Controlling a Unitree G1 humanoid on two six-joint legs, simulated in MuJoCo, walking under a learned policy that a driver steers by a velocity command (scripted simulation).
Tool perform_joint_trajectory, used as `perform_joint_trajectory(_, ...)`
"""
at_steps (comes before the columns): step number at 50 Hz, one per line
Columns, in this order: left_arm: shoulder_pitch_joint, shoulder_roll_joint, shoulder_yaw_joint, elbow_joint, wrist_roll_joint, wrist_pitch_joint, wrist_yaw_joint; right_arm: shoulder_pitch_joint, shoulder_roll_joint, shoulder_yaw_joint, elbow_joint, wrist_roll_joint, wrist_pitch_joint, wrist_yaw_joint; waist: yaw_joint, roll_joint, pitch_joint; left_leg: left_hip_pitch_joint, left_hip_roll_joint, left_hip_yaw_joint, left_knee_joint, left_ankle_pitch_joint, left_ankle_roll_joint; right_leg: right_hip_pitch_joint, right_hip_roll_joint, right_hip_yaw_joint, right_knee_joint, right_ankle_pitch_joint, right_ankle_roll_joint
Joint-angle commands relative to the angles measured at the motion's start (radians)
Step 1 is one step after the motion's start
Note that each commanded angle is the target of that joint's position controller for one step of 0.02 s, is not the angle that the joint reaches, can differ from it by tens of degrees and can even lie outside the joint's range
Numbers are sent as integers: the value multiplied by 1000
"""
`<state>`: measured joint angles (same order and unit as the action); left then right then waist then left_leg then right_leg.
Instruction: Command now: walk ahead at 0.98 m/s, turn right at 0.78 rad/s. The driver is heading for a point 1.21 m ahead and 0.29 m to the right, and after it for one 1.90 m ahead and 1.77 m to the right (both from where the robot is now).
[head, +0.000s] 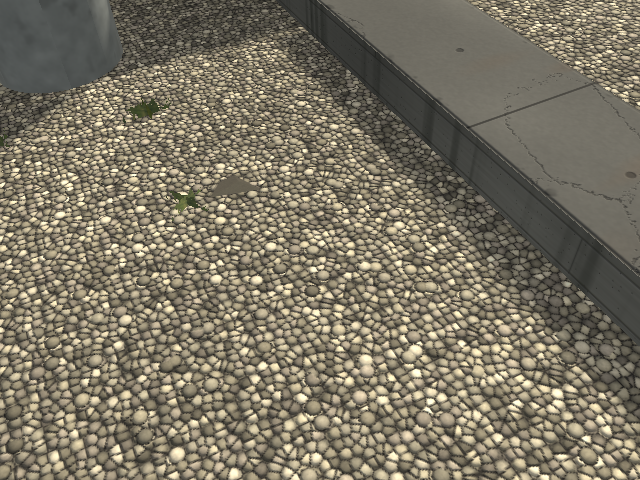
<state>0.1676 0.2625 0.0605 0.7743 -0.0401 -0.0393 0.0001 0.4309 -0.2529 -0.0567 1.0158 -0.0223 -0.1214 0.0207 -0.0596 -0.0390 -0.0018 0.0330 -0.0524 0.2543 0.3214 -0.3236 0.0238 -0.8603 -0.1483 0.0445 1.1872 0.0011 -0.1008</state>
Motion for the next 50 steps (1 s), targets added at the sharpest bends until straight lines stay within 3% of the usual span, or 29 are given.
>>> perform_joint_trajectory(1, -6, 5, -7, -59, 9, -8, -23, -140, -99, -1, -110, -4, -27, -27, 66, 17, 176, -204, 260, -41, -222, 327, 60, 35, -11, -13, -127, 158, -3)
perform_joint_trajectory(4, -131, 9, -12, -124, 5, -30, -66, -85, -157, -8, -115, 1, -7, -46, 31, -7, 191, -17, 284, 14, -177, 559, 12, 0, 20, -107, -319, 166, -34)
perform_joint_trajectory(6, -134, 42, 2, -149, -1, -37, -89, -92, -209, -16, -142, -2, 12, -62, 60, 47, 129, 34, 277, 60, -59, 1049, -12, 168, 106, -236, -388, 115, -54)
perform_joint_trajectory(7, -75, 67, 15, -147, -10, -32, -92, -95, -238, -24, -153, -1, 26, -73, 104, 100, 80, 55, 291, 66, 49, 1296, -7, 266, 151, -274, -369, 52, -60)
perform_joint_trajectory(9, 274, 187, 71, -82, -15, -2, -81, -205, -284, -40, -205, 12, 44, -70, 299, 193, -87, -47, 325, 27, 449, 1547, 40, 678, 199, -242, -331, -128, -115)
perform_joint_trajectory(10, 510, 260, 113, -13, -14, 10, -56, -282, -263, -40, -233, 33, 36, -49, 408, 131, -158, -228, 247, 14, 823, 1277, 35, 1000, 192, -148, -484, -81, -161)
perform_joint_trajectory(11, 476, 273, 113, 22, 1, 25, -42, -331, -44, 14, -282, 23, -13, -21, 303, -314, 5, -619, -29, -47, 1355, -96, 0, 1080, 113, 100, -553, 17, -227)
perform_joint_trajectory(12, 353, 187, 56, -48, 55, -15, -52, -161, 35, 47, -369, 58, -74, 3, 96, -381, -222, -915, -66, -355, 1496, -238, 31, 1243, -57, 732, -750, -430, -427)
perform_joint_trajectory(13, 372, 103, 47, -65, 53, -34, -57, -293, -63, 36, -406, 63, -105, 12, 171, -188, -226, -938, -12, -430, 1411, -134, 92, 1200, -85, 832, -921, -600, -364)
perform_joint_trajectory(14, 360, 99, 45, -55, 48, -57, -65, -339, -82, 27, -434, 78, -108, 11, 120, 1, -96, -949, 14, -409, 1294, -76, 104, 1056, -83, 801, -975, -596, -316)
perform_joint_trajectory(15, 280, 89, 37, -69, 34, -72, -70, -314, -76, 25, -417, 57, -91, 2, 56, 174, -59, -875, 73, -418, 1188, -16, 93, 900, -62, 726, -956, -578, -273)
perform_joint_trajectory(16, 197, 106, 38, -93, 31, -77, -62, -280, -64, 25, -413, 35, -73, -1, 4, 180, -21, -793, 94, -430, 1108, 17, 62, 737, -17, 672, -949, -533, -273)
perform_joint_trajectory(19, 138, 89, 28, -120, 20, -73, -23, -294, -102, 6, -422, 17, -23, -20, -18, 159, 55, -674, 136, -393, 868, 55, -29, 508, 92, 457, -980, -349, -246)
perform_joint_trajectory(22, 175, 85, 27, -108, 9, -58, 14, -500, -36, 26, -505, -7, -20, -35, 70, 72, 97, -559, 92, -316, 511, 313, -78, 386, 183, 308, -952, -183, -202)
perform_joint_trajectory(24, 198, 105, 36, -95, 5, -46, 15, -566, -15, 24, -538, 16, -19, -33, 123, -3, 76, -454, 36, -280, 321, 399, -94, 370, 208, 292, -927, -209, -154)
perform_joint_trajectory(27, 233, 95, 42, -72, -11, -42, 15, -575, -86, -14, -560, 60, -29, -29, 145, -74, 36, -403, 19, -342, 181, 397, -104, 519, 172, 393, -849, -293, -127)
perform_joint_trajectory(29, 220, 93, 49, -70, -10, -35, 21, -532, -132, -39, -555, 73, -43, -25, 109, -104, 15, -389, 24, -355, 141, 318, -80, 656, 137, 439, -745, -153, -107)
perform_joint_trajectory(31, 130, 82, 39, -111, 26, -32, 6, -192, -197, -79, -490, 73, -50, -31, -84, -111, -199, -8, 92, -366, 213, 230, -7, 616, 170, 368, -367, 123, -42)
perform_joint_trajectory(32, 128, -24, -1, -153, 66, -37, -8, 57, -252, -82, -449, 58, -34, -40, -145, 62, -389, 352, 265, -583, 260, -16, 26, 397, 220, 274, 6, -230, -23)
perform_joint_trajectory(33, 312, -57, -22, -200, -37, -47, -9, 30, -301, -85, -430, 5, -44, -14, 5, 641, -479, 527, 513, -1279, -27, -491, 212, 43, 261, 204, 277, -553, 7)
perform_joint_trajectory(34, 262, 46, -13, -155, -55, -32, 8, -62, -170, -66, -471, 5, -34, -12, -37, 436, -307, 420, 474, -1244, -73, -686, 186, -68, 155, 167, 365, -440, 14)
perform_joint_trajectory(35, 130, 96, -7, -172, -16, -27, 6, -74, -115, -52, -455, 19, -19, -20, -68, 259, -170, 281, 420, -1037, -58, -502, 152, -78, 139, 114, 368, -367, 17)
perform_joint_trajectory(36, 51, 77, -11, -186, 16, -29, 2, -65, -119, -48, -418, 10, -10, -16, -57, 52, -88, 126, 359, -878, -58, -260, 141, -8, 108, 93, 318, -330, 16)
perform_joint_trajectory(37, -7, 51, -14, -213, 37, -39, -2, -72, -118, -45, -385, 3, -11, -9, -31, 18, -22, 3, 314, -784, -62, -127, 151, 32, 88, 101, 238, -309, 10)
perform_joint_trajectory(38, -13, 28, -19, -224, 25, -41, -10, -82, -95, -33, -361, -1, -15, -3, 6, 47, 15, -88, 283, -718, -81, -65, 155, 83, 72, 113, 188, -322, 5)
perform_joint_trajectory(40, -6, -2, -32, -228, 11, -42, -13, -72, -43, -11, -320, 27, -12, 10, 53, 97, 42, -147, 252, -663, -113, -9, 184, 91, 54, 88, 90, -359, 4)
perform_joint_trajectory(44, -115, 15, -52, -268, 49, -79, -28, -94, -139, -32, -321, 50, -10, -6, 70, 66, 98, -260, 241, -586, -164, 153, 211, 129, 26, 49, -248, -147, 57)
perform_joint_trajectory(47, -221, 37, -51, -280, 35, -103, -39, -49, -199, -43, -314, 67, -13, -12, 25, 78, 85, -395, 216, -498, -205, 196, 181, 445, 109, -19, -479, 0, 97)
perform_joint_trajectory(50, -194, 118, -10, -280, 16, -110, -25, 10, -184, -29, -283, 67, 2, -15, 58, 132, 38, -258, 227, -501, -64, 410, 135, 583, 158, -18, -630, -59, 77)
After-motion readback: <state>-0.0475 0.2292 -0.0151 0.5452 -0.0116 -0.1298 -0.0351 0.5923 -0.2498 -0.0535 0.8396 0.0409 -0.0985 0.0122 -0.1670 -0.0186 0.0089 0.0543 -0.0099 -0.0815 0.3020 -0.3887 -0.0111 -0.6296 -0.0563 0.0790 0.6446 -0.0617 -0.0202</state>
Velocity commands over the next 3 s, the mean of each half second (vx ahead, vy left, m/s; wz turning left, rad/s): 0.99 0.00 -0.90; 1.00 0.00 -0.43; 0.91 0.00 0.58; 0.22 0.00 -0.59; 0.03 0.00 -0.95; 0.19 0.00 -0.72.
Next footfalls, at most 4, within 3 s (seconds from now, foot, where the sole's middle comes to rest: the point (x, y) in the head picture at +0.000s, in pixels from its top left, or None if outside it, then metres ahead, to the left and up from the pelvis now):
0.20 right None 0.38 -0.08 -0.77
0.62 left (347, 376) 0.80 -0.05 -0.77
1.04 right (523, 338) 0.87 -0.49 -0.77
1.48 left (447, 211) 1.33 -0.40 -0.77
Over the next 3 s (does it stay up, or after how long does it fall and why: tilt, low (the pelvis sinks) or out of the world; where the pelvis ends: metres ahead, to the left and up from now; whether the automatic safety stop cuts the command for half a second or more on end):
stays up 1.44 -0.72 0.19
